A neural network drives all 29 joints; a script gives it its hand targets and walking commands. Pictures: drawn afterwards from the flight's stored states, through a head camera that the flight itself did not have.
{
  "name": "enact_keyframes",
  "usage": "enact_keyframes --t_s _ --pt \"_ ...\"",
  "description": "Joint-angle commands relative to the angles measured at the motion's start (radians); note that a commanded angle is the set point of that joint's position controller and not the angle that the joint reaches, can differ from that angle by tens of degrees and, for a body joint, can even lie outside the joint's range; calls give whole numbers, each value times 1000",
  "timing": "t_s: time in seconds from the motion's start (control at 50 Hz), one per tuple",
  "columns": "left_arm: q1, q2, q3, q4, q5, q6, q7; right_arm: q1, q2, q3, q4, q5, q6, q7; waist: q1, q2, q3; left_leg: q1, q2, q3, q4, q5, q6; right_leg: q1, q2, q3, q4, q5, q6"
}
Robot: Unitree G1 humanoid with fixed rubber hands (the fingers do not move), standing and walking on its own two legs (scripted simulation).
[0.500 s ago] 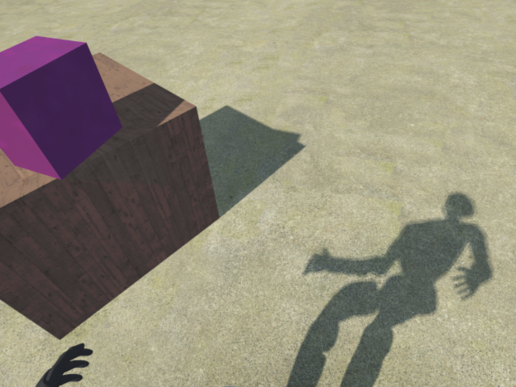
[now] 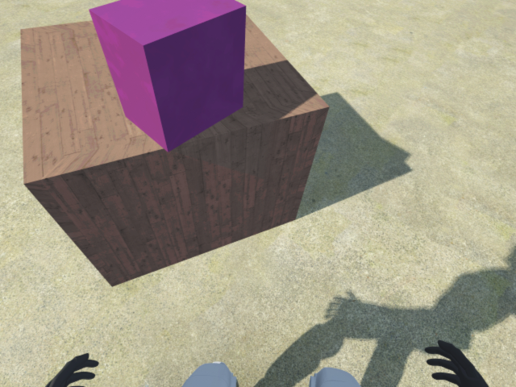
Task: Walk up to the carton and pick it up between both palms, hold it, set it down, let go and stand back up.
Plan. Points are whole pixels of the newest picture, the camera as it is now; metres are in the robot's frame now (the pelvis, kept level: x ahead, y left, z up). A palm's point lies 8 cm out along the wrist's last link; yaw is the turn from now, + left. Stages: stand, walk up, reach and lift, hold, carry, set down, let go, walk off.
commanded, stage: walk up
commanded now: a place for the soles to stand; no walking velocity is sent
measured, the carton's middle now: (179, 66) +0.80 +0.25 +0.02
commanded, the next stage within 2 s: none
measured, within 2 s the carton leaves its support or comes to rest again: neither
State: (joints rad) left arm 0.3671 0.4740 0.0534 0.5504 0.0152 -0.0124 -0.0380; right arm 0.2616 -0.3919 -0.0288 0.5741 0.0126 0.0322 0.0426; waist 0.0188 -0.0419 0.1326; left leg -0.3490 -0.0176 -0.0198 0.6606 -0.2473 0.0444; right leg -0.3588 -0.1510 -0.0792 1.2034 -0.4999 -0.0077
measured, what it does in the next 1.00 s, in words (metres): walks ahead, turning left: right foot, then left foot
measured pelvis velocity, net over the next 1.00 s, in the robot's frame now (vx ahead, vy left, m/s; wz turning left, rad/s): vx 0.32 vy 0.05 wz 0.40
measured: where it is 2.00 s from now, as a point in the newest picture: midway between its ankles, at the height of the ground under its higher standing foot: (237, 338)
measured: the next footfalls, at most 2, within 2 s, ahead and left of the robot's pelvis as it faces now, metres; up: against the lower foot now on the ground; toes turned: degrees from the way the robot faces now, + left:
right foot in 0.34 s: +0.30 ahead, -0.11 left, +0.00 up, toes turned +5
left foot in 0.80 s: +0.40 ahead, +0.20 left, +0.00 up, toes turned +20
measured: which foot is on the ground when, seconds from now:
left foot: down 0.00-0.34, up 0.36-0.78, down 0.80-1.00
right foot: up 0.00-0.32, down 0.34-0.82, up 0.84-1.00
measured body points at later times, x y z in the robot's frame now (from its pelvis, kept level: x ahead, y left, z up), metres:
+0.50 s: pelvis +0.21 -0.03 +0.01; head +0.21 -0.05 +0.46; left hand +0.22 +0.30 -0.04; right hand +0.34 -0.32 -0.10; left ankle +0.16 +0.11 -0.64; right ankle +0.26 -0.12 -0.72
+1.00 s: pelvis +0.32 +0.05 +0.00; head +0.36 +0.07 +0.44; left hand +0.29 +0.38 -0.09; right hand +0.58 -0.18 -0.07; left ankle +0.36 +0.18 -0.72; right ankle +0.37 -0.09 -0.67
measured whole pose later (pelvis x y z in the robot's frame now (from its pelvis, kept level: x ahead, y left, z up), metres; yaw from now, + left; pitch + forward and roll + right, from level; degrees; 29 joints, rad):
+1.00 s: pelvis +0.32 +0.05 +0.00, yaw +23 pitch -5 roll +0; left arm 0.36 0.45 0.01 0.53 0.01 0.02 0.01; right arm 0.21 -0.44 -0.03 0.58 0.00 0.04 -0.01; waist 0.01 -0.01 0.18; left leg -0.36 -0.03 -0.04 0.65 -0.21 0.03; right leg -0.39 -0.09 -0.03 1.06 -0.57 -0.02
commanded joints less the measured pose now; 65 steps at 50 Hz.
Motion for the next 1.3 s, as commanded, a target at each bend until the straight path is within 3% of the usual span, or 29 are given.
enact_keyframes --t_s 0.0,0.04,0.1,0.16,0.22,0.28,0.3,0.32,0.34,0.4,0.44,0.46,0.58,0.68,0.74,0.76,0.78,0.8,0.82,0.88,0.96,0.98,1.06,1.08,1.12,1.14,1.2,1.24,1.28 --pt "100 153 50 -56 7 -28 18 54 -275 -110 -66 -16 -45 -31 -27 181 -134 128 140 -268 -312 184 128 -128 5 68 -98 143 9" --pt "77 152 51 -74 14 -22 10 105 -265 -111 -59 -19 -54 -31 -40 102 -127 155 146 -276 -332 150 144 -153 22 62 -147 182 7" --pt "15 142 46 -111 6 -21 15 128 -261 -112 -52 -24 -43 -20 -62 132 -43 141 127 -321 -387 -71 179 -215 33 29 -346 235 21" --pt "-47 132 54 -137 10 -30 27 172 -246 -103 -50 -32 -44 -20 -104 176 -36 153 146 -334 -326 41 170 -176 52 39 -450 247 27" --pt "-8 126 64 -105 13 -37 29 135 -252 -95 -62 -33 -46 -20 -61 117 -80 112 128 -329 -260 35 155 27 88 42 -591 335 -2" --pt "148 189 94 -51 15 -45 47 121 -214 -71 -46 -19 -48 -10 57 -2 -162 -114 54 -287 -27 -50 76 428 86 77 -685 273 -30" --pt "202 253 120 -58 18 -52 51 177 -157 -50 -39 -9 -56 -7 88 -170 -210 -240 -34 -236 205 -168 21 533 -115 343 -781 48 -91" --pt "248 257 116 -91 19 -51 60 197 -162 -51 -49 -33 -53 -15 93 -189 -180 -304 -93 -143 405 -326 -5 497 -329 676 -941 -202 -159" --pt "231 279 125 -93 24 -46 71 196 -241 -79 -44 -42 -37 -28 75 -101 -92 -337 -45 -127 544 -315 -11 400 -422 764 -994 -297 -241" --pt "149 210 100 -95 14 -64 64 129 -269 -104 -33 -43 -33 -24 39 78 52 -324 46 -156 556 -202 -36 239 -290 468 -996 -70 -203" --pt "121 187 87 -87 18 -72 73 188 -205 -95 0 -42 -28 -3 -10 11 87 -257 70 -136 442 -101 -50 183 -207 246 -950 206 -83" --pt "86 188 84 -91 25 -76 64 175 -189 -92 -15 -36 -26 2 -22 -74 50 -208 58 -105 445 -60 -41 139 -160 165 -945 260 -105" --pt "134 153 74 -118 18 -69 59 119 -132 -67 -28 -46 -22 13 3 -146 -4 -229 50 -17 254 92 -46 217 -115 -7 -877 552 -117" --pt "111 189 74 -119 7 -41 47 -18 -166 -64 -54 -41 -19 2 39 -153 -28 -26 35 50 13 130 -47 179 -122 -65 -806 493 -142" --pt "131 187 58 -120 -11 -25 40 125 -227 -90 18 -51 -35 -23 -37 56 -109 262 -26 48 -123 252 -10 115 -83 -114 -498 479 -89" --pt "166 148 45 -111 -5 -19 35 194 -287 -112 36 -46 -32 -38 -81 165 -174 325 31 -35 -159 245 23 105 -68 -112 -325 366 -74" --pt "222 127 37 -120 -11 -23 34 167 -377 -135 12 -51 -28 -57 -82 328 -208 429 192 -311 -138 394 125 -74 3 -103 -103 90 -31" --pt "222 116 27 -146 -10 -14 37 172 -380 -137 -6 -32 -18 -59 -58 280 -222 401 311 -507 -170 362 247 -145 75 -37 -24 -180 -9" --pt "154 186 50 -151 -8 3 51 187 -346 -133 -30 -1 -12 -65 -96 214 -260 400 381 -607 -233 217 309 -168 69 22 44 -174 -10" --pt "88 180 36 -89 4 8 59 18 -290 -106 -53 1 -6 -67 -42 127 -134 130 240 -329 -223 284 208 -84 24 107 -49 -113 -9" --pt "96 138 21 -68 -14 11 60 -59 -275 -88 -60 -28 0 -61 -27 242 -144 84 149 -248 -228 276 156 -19 53 68 -298 9 -1" --pt "102 131 18 -53 -28 12 66 -64 -266 -81 -46 -21 6 -59 -30 247 -153 79 201 -275 -213 314 171 -3 63 64 -341 31 2" --pt "123 179 35 13 -26 -1 80 -149 -281 -86 -48 -14 30 -32 21 141 -195 -66 98 -170 -45 206 89 229 111 -13 -602 322 -17" --pt "80 217 45 -1 -24 5 78 -137 -252 -61 -34 1 32 -28 38 71 -171 -127 64 -146 10 100 52 251 66 53 -667 266 -43" --pt "-13 298 63 -50 -11 2 80 -79 -199 -57 -30 -11 35 -32 16 -128 -123 -101 -75 -93 344 -342 -30 13 -305 475 -892 116 -187" --pt "-68 278 60 -66 -2 -2 74 -87 -254 -85 -9 -21 50 -45 29 -173 -37 -127 -40 -159 460 -366 -29 -81 -342 528 -935 -40 -276" --pt "-100 251 56 -71 4 -11 80 -43 -284 -112 -2 -35 31 -37 19 -77 -46 -188 -38 -184 542 -272 -39 36 -254 395 -847 115 -251" --pt "-70 264 58 -50 -14 -9 84 -23 -252 -101 13 -31 21 -28 4 -93 -57 -193 -40 -153 478 -263 -51 109 -201 274 -775 376 -217" --pt "-100 254 61 -50 6 1 73 8 -244 -90 30 -30 16 -22 22 -189 -117 -101 -17 -76 268 -272 -69 140 -139 148 -760 236 -181"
